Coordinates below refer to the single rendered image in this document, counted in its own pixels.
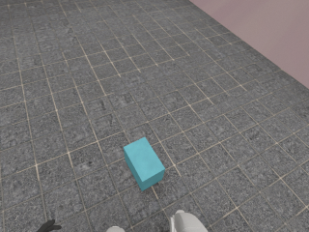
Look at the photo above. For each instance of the robot right thigh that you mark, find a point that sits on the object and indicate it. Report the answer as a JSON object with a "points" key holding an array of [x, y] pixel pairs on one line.
{"points": [[185, 222]]}

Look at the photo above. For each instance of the left robot hand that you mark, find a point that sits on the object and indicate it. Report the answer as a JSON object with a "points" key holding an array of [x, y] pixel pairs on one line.
{"points": [[48, 226]]}

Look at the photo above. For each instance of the carton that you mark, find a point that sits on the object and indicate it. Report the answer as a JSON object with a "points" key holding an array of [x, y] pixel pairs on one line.
{"points": [[144, 164]]}

